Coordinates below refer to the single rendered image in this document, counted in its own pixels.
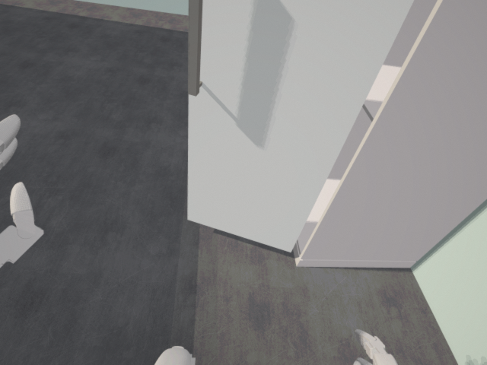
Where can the robot left thigh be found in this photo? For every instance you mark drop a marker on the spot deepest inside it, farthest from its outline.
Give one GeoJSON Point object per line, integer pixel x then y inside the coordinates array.
{"type": "Point", "coordinates": [176, 356]}

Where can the robot right hand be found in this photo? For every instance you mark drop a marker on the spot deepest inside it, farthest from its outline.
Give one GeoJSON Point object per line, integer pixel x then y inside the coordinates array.
{"type": "Point", "coordinates": [375, 349]}

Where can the robot left hand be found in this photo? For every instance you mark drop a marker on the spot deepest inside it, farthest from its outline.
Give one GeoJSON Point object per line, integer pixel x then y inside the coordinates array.
{"type": "Point", "coordinates": [15, 241]}

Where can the fridge door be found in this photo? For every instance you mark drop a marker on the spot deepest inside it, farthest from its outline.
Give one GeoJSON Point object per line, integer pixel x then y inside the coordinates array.
{"type": "Point", "coordinates": [283, 82]}

